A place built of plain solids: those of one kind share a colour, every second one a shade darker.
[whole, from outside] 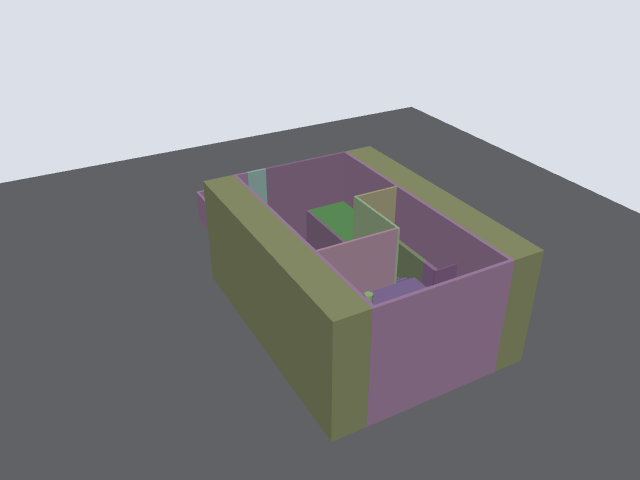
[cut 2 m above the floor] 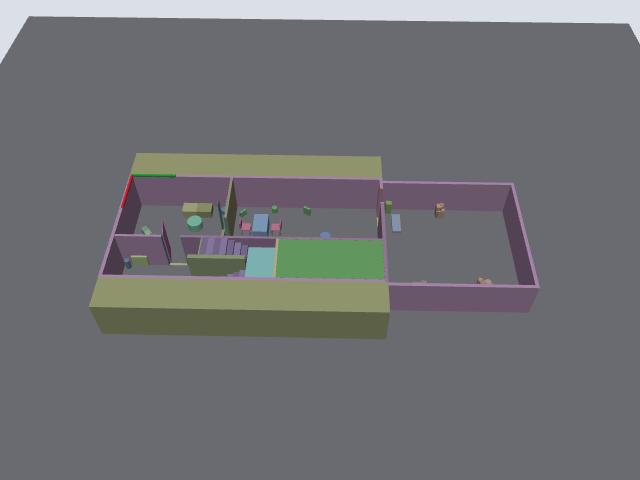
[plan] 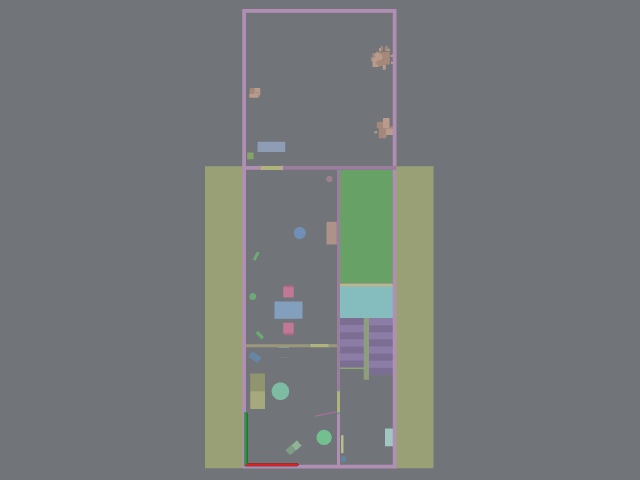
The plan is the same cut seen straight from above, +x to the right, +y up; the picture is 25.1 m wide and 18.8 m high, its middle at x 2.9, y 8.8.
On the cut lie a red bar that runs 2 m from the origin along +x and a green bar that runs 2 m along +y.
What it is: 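A terraced town house, two up and two down, 5.7 m between the party walls, 11.5 m deep; a hall 0.93 m wide; a stair of 17 risers of 156 mm on goings of 278 mm, 0.93 m wide, straight between the party wall and the hall's partition, up a first flight to a half landing at the back, then back toward the front up a second flight beside it, a wall between them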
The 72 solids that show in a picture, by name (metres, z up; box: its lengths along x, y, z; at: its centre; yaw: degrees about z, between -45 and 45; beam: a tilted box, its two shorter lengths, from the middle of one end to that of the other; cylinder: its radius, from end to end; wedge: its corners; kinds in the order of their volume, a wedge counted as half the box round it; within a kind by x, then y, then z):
{
 "neighbour_1": {"box": [1.46, 11.83, 5.29], "at": [-0.87, 5.77, 2.6]},
 "neighbour_2": {"box": [1.46, 11.83, 5.29], "at": [6.62, 5.77, 2.6]},
 "wall_1": {"box": [0.15, 11.85, 5.29], "at": [-0.07, 5.77, 2.6]},
 "wall_2": {"box": [0.15, 6.3, 1.85], "at": [-0.07, 14.7, 0.88]},
 "wall_3": {"box": [0.69, 0.15, 5.29], "at": [0.19, 11.62, 2.6]},
 "wall_4": {"box": [6.05, 0.15, 5.29], "at": [2.87, -0.07, 2.6]},
 "wall_5": {"box": [6.05, 0.15, 1.85], "at": [2.87, 17.77, 0.88]},
 "wall_6": {"box": [0.12, 2.0, 2.59], "at": [3.63, 1.0, 1.25]},
 "wall_7": {"box": [0.12, 8.64, 2.59], "at": [3.63, 7.22, 1.25]},
 "wall_8": {"box": [4.45, 0.15, 5.29], "at": [3.67, 11.62, 2.6]},
 "wall_9": {"box": [0.15, 11.85, 5.29], "at": [5.82, 5.77, 2.6]},
 "wall_10": {"box": [0.15, 6.3, 1.85], "at": [5.82, 14.7, 0.88]},
 "behind_landing_1": {"box": [2.06, 4.44, 2.59], "at": [4.72, 9.32, 1.25]},
 "tread_1": {"box": [0.93, 0.28, 2.54], "at": [4.15, 3.94, 1.22]},
 "tread_2": {"box": [0.93, 0.28, 2.38], "at": [4.15, 4.22, 1.14]},
 "tread_3": {"box": [0.93, 0.28, 2.23], "at": [4.15, 4.49, 1.06]},
 "tread_4": {"box": [0.93, 0.28, 2.07], "at": [4.15, 4.77, 0.99]},
 "tread_5": {"box": [0.93, 0.28, 1.92], "at": [4.15, 5.05, 0.91]},
 "tread_6": {"box": [0.93, 0.28, 1.76], "at": [4.15, 5.33, 0.83]},
 "tread_7": {"box": [0.93, 0.28, 1.61], "at": [4.15, 5.6, 0.75]},
 "tread_8": {"box": [0.93, 0.28, 0.21], "at": [5.28, 3.66, 0.05]},
 "tread_9": {"box": [0.93, 0.28, 0.36], "at": [5.28, 3.94, 0.13]},
 "tread_10": {"box": [0.93, 0.28, 0.52], "at": [5.28, 4.22, 0.21]},
 "tread_11": {"box": [0.93, 0.28, 0.67], "at": [5.28, 4.49, 0.29]},
 "tread_12": {"box": [0.93, 0.28, 0.83], "at": [5.28, 4.77, 0.36]},
 "tread_13": {"box": [0.93, 0.28, 0.98], "at": [5.28, 5.05, 0.44]},
 "tread_14": {"box": [0.93, 0.28, 1.14], "at": [5.28, 5.33, 0.52]},
 "tread_15": {"box": [0.93, 0.28, 1.29], "at": [5.28, 5.6, 0.6]},
 "half_landing_1": {"box": [2.06, 1.24, 1.45], "at": [4.72, 6.36, 0.67]},
 "stair_spine_1": {"box": [0.2, 2.42, 3.69], "at": [4.72, 4.53, 1.8]},
 "landing_end_wall_1": {"box": [2.06, 0.12, 5.29], "at": [4.72, 7.04, 2.6]},
 "upper_back_wall_1": {"box": [3.69, 0.12, 2.7], "at": [1.84, 3.86, 3.89]},
 "upper_partition_1": {"box": [0.12, 3.3, 2.7], "at": [3.63, 5.45, 3.89]},
 "kitchen_wall_1": {"box": [2.48, 0.12, 2.59], "at": [1.24, 4.66, 1.25]},
 "kitchen_table_1": {"box": [1.1, 0.68, 0.79], "at": [1.67, 6.05, 0.35]},
 "upper_floor_1": {"box": [4.64, 1.2, 0.1], "at": [2.31, 3.21, 2.59]},
 "own_plant_yard_1": {"box": [0.21, 0.29, 0.52], "at": [0.45, 14.61, 0.21]},
 "own_plant_yard_2": {"box": [0.28, 0.4, 1.19], "at": [5.33, 12.98, 0.54]},
 "own_plant_yard_3": {"box": [0.33, 0.3, 1.32], "at": [5.47, 16.02, 0.61]},
 "own_plant_yard_4": {"box": [0.25, 0.39, 1.19], "at": [5.5, 13.38, 0.54]},
 "own_plant_yard_5": {"box": [0.3, 0.28, 1.19], "at": [5.62, 13.05, 0.54]},
 "back_wall_over_door_1": {"box": [0.93, 0.15, 2.74], "at": [0.99, 11.62, 3.87]},
 "slotfit_sofa_1": {"box": [0.58, 0.7, 0.46], "at": [0.46, 2.53, 0.18]},
 "slotfit_sofa_2": {"box": [0.58, 0.7, 0.46], "at": [0.46, 3.23, 0.18]},
 "slotfit_kitchen_wall_table_1": {"box": [0.4, 0.89, 0.9], "at": [3.36, 9.07, 0.4]},
 "guard_1": {"box": [0.2, 0.7, 1.1], "at": [4.72, 2.97, 3.09]},
 "guard_2": {"box": [1.13, 0.06, 1.1], "at": [5.18, 2.59, 3.09]},
 "slotfit_low_table_1": {"cylinder": 0.34, "from": [1.35, 2.88, -0.05], "to": [1.35, 2.88, 0.43]},
 "top_riser_1": {"box": [0.93, 0.06, 2.69], "at": [4.15, 3.78, 1.3]},
 "slotfit_chair_1": {"cylinder": 0.3, "from": [3.06, 1.07, -0.05], "to": [3.06, 1.07, 0.43]},
 "shoe_rack_1": {"box": [0.3, 0.7, 0.5], "at": [5.6, 1.07, 0.2]},
 "yard_step_1": {"box": [1.09, 0.41, 0.2], "at": [0.99, 12.45, 0.05]},
 "own_basket_passage_1": {"cylinder": 0.24, "from": [2.11, 9.07, -0.05], "to": [2.11, 9.07, 0.41]},
 "doorleaf_front_room_1": {"box": [0.84, 0.043, 2.12], "at": [3.13, 1.99, 1.01], "yaw": 12.0},
 "clutter_front_1": {"box": [0.3, 0.28, 0.31], "at": [1.75, 0.56, 0.11], "yaw": 39.7},
 "clutter_front_2": {"box": [0.3, 0.28, 0.31], "at": [1.98, 0.75, 0.11], "yaw": 39.7},
 "clutter_kitchen_1": {"cylinder": 0.14, "from": [0.27, 6.59, -0.05], "to": [0.27, 6.59, 0.29]},
 "clutter_kitchen_2": {"box": [0.11, 0.35, 0.48], "at": [0.4, 8.17, 0.19], "yaw": -27.3},
 "clutter_kitchen_3": {"box": [0.11, 0.34, 0.35], "at": [0.54, 5.08, 0.13], "yaw": 42.5},
 "own_bin_1": {"box": [0.25, 0.27, 0.71], "at": [0.17, 12.1, 0.3]},
 "clutter_upper_1": {"cylinder": 0.18, "from": [1.98, 3.25, 2.59], "to": [1.98, 3.25, 3.02]},
 "radiator_1": {"box": [0.1, 0.7, 0.6], "at": [3.77, 0.8, 0.42]},
 "box_cardboard_1": {"box": [0.44, 0.27, 0.3], "at": [0.35, 4.21, 0.1], "yaw": -35.3},
 "threshold_1": {"box": [0.91, 0.16, 0.08], "at": [0.99, 11.62, -0.01]},
 "threshold_2": {"box": [0.78, 0.13, 0.07], "at": [2.87, 4.66, -0.01]},
 "threshold_3": {"box": [0.13, 0.9, 0.07], "at": [3.63, 2.45, -0.01]},
 "umbrella_stand_1": {"cylinder": 0.12, "from": [3.83, 0.22, 0.0], "to": [3.83, 0.22, 0.5]},
 "doorframe_back_1": {"box": [0.041, 0.19, 2.15], "at": [0.56, 11.62, 1.02]},
 "side_chair_1": {"box": [0.42, 0.42, 0.04], "at": [1.67, 5.35, 0.43]},
 "side_chair_2": {"box": [0.42, 0.42, 0.04], "at": [1.67, 6.75, 0.43]},
 "doorframe_front_room_1": {"box": [0.16, 0.041, 2.15], "at": [3.63, 2.02, 1.02]},
 "doorframe_kitchen_1": {"box": [0.04, 0.16, 2.15], "at": [2.5, 4.66, 1.02]}
}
